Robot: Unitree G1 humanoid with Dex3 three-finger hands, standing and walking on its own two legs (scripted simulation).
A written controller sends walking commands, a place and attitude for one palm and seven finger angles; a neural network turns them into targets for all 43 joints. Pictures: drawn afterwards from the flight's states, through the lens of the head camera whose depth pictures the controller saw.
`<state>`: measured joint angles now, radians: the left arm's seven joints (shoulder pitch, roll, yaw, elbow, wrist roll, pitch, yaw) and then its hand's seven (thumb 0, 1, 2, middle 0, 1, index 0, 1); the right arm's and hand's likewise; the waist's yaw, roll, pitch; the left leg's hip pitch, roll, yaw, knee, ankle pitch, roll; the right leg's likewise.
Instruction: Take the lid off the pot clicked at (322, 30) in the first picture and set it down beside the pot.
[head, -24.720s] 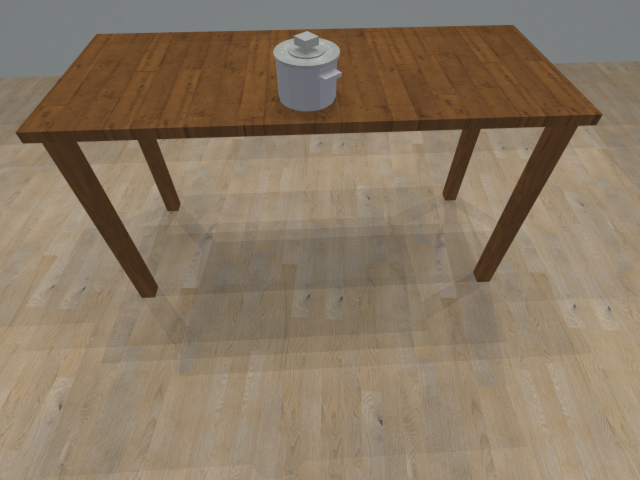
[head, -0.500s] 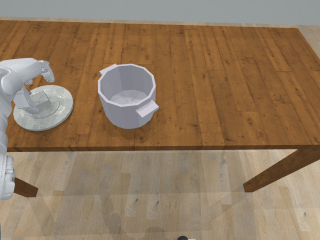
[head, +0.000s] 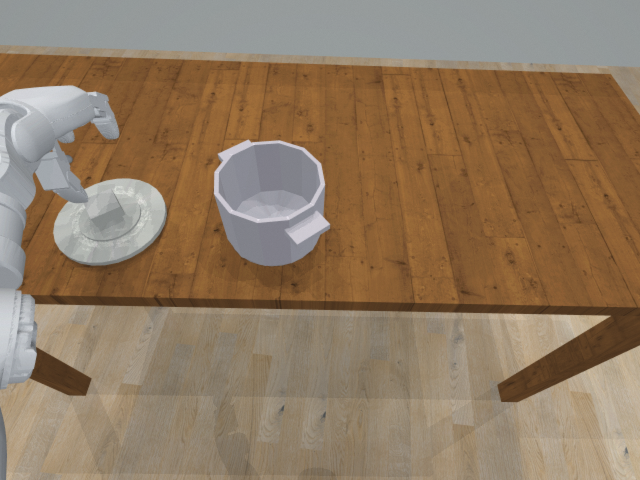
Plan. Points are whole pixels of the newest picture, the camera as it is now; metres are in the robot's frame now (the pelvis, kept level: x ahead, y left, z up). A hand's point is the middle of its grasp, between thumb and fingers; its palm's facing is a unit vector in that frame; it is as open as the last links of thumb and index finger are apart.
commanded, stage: raise the empty hand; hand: left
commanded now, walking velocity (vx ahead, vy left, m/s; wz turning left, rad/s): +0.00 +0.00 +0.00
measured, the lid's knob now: (103, 207) +0.48 +0.31 +0.02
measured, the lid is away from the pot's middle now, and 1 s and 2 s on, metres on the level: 0.25 0.25 0.25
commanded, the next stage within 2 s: draw the hand back to the body in 0.26 s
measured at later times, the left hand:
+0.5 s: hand (56, 151) +0.46 +0.29 +0.15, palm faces -0.37 -0.05 -0.93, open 11.0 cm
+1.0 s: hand (83, 173) +0.40 +0.24 +0.17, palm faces +0.16 -0.83 -0.54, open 11.0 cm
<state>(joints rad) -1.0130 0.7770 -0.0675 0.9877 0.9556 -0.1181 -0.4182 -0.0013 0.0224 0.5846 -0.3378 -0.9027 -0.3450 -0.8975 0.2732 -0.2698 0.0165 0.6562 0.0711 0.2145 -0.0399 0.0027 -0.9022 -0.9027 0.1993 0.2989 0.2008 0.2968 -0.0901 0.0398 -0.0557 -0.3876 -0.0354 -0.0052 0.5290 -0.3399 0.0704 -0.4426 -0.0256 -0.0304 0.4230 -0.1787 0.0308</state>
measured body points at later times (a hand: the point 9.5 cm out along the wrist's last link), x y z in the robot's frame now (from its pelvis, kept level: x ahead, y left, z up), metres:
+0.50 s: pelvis +0.00 +0.00 +0.00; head +0.07 +0.00 +0.45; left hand +0.47 +0.29 +0.20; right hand +0.06 -0.27 -0.12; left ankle -0.06 +0.07 -0.73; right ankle +0.01 -0.15 -0.73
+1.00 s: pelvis +0.00 -0.01 +0.01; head +0.03 -0.01 +0.45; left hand +0.39 +0.28 +0.20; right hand +0.14 -0.24 -0.10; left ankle -0.06 +0.07 -0.73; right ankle +0.01 -0.15 -0.73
